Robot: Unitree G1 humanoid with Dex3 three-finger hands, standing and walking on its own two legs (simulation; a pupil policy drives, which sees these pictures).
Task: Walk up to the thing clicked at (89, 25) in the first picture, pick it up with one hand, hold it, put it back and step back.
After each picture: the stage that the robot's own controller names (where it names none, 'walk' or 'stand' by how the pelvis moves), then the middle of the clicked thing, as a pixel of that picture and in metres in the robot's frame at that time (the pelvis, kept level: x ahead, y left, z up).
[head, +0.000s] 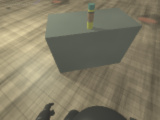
stand; (90, 17) +0.99 +0.06 +0.11
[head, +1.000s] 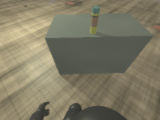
rise first; (94, 21) +0.89 +0.06 +0.13
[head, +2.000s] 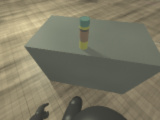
rise first; (84, 35) +0.58 +0.14 +0.13
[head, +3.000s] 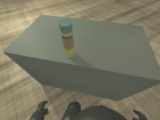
stand; (68, 41) +0.47 +0.20 +0.14
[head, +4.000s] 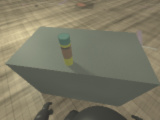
stand; (66, 51) +0.44 +0.20 +0.11
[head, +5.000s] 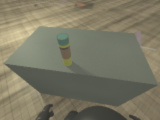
stand; (65, 51) +0.44 +0.21 +0.11
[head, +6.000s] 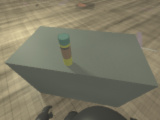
stand; (66, 51) +0.44 +0.21 +0.11
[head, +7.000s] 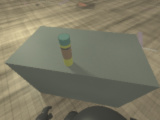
stand; (66, 52) +0.43 +0.21 +0.11
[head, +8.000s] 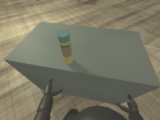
rise first; (66, 49) +0.44 +0.21 +0.11
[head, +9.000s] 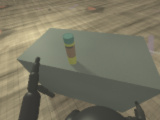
go down; (70, 50) +0.45 +0.21 +0.11
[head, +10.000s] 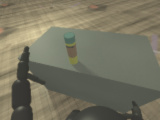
go down; (71, 50) +0.45 +0.20 +0.12
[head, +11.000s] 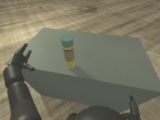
go down; (69, 53) +0.42 +0.19 +0.12
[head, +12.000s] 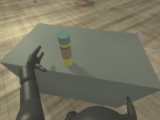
close in; (66, 51) +0.43 +0.19 +0.13
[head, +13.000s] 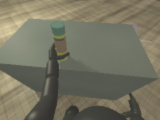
close; (60, 44) +0.45 +0.20 +0.15
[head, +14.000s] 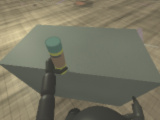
lift; (58, 58) +0.33 +0.21 +0.16
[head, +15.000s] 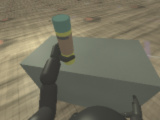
lift; (66, 44) +0.31 +0.16 +0.31
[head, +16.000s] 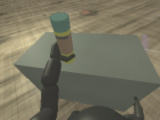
hold; (65, 43) +0.32 +0.16 +0.29
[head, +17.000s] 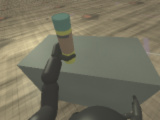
hold; (66, 43) +0.32 +0.16 +0.30
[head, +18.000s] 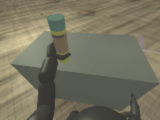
crouch; (60, 42) +0.35 +0.19 +0.28
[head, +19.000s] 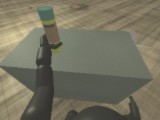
lower; (52, 33) +0.44 +0.24 +0.26
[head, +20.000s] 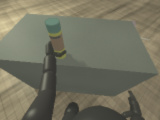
lower; (57, 41) +0.45 +0.22 +0.16
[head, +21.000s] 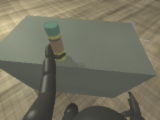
lower; (56, 44) +0.44 +0.22 +0.16
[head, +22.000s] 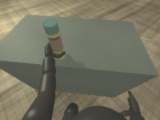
lower; (56, 43) +0.45 +0.22 +0.16
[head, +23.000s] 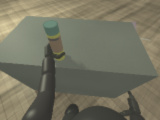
lower; (56, 43) +0.44 +0.22 +0.16
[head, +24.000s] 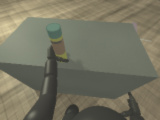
open; (58, 46) +0.43 +0.21 +0.15
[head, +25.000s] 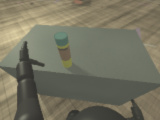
sink last; (64, 52) +0.41 +0.19 +0.14
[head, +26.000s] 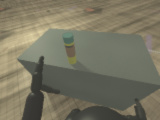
stand; (70, 50) +0.46 +0.21 +0.12
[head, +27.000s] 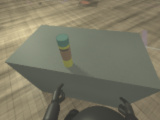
stand; (65, 52) +0.41 +0.21 +0.12
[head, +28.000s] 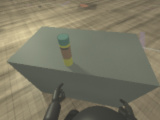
stand; (66, 51) +0.43 +0.22 +0.12
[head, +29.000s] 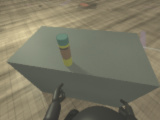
stand; (65, 52) +0.43 +0.22 +0.12
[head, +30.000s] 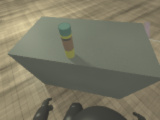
walk; (67, 43) +0.47 +0.19 +0.13
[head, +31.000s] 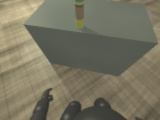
walk; (79, 12) +0.76 +0.16 +0.14
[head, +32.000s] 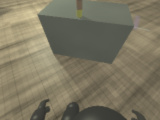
stand; (79, 4) +1.10 +0.23 +0.14
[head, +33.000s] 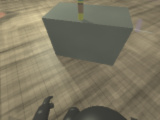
stand; (80, 8) +1.13 +0.20 +0.12
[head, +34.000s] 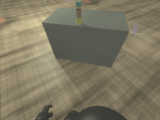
stand; (78, 13) +1.14 +0.22 +0.11
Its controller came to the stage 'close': yes
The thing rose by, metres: 0.21
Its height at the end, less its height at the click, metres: +0.00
